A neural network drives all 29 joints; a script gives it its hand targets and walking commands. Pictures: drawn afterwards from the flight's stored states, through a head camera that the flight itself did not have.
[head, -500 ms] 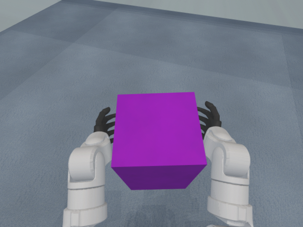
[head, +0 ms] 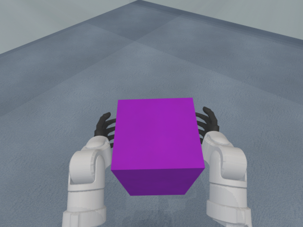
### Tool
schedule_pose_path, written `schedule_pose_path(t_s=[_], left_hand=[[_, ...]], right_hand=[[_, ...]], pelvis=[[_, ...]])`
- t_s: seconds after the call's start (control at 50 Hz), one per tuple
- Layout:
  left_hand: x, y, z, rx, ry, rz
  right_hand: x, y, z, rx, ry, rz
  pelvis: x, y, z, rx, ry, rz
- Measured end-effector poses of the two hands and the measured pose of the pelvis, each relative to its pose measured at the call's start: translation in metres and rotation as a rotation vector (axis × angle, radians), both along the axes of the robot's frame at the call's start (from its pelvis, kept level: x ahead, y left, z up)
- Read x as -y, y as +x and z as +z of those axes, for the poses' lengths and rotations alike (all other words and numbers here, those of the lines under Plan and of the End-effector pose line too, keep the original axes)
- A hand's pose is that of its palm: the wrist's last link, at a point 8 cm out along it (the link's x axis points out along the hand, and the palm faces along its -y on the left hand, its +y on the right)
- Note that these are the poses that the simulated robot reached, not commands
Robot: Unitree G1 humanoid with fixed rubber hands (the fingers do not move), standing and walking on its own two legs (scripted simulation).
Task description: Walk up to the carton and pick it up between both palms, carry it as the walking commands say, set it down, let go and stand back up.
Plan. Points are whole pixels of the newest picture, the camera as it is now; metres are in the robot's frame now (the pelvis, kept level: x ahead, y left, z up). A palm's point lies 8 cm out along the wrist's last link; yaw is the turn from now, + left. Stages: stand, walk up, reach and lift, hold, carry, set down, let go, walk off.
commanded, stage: carry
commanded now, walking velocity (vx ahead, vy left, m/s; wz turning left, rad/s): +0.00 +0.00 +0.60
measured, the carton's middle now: (156, 154) +0.32 -0.02 +0.02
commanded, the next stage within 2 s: none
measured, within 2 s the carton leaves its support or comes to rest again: neither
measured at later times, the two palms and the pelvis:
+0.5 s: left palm (43, 174) +0.23 +0.23 +0.09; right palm (156, 138) +0.32 -0.02 +0.10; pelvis -0.03 +0.02 -0.01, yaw +16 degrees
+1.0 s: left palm out of the picture +0.15 +0.32 +0.10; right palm (114, 153) +0.27 +0.08 +0.11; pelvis -0.07 +0.07 +0.00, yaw +22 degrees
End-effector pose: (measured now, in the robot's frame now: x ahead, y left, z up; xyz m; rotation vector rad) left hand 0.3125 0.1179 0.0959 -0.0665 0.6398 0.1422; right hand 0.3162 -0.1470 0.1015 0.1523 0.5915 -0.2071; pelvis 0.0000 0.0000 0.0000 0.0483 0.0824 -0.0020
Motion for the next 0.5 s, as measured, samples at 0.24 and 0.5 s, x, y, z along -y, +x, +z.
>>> schedule_pose_path(t_s=[0.24,0.5], left_hand=[[-0.102,-0.048,-0.023,-0.026,-0.056,0.205],[-0.117,-0.079,-0.004,0.023,-0.006,0.329]], right_hand=[[-0.109,0.007,-0.007,-0.028,-0.056,0.206],[-0.131,0.003,-0.006,0.016,0.007,0.318]], pelvis=[[-0.037,-0.012,-0.011,-0.003,-0.028,0.135],[-0.024,-0.032,-0.009,-0.005,-0.039,0.291]])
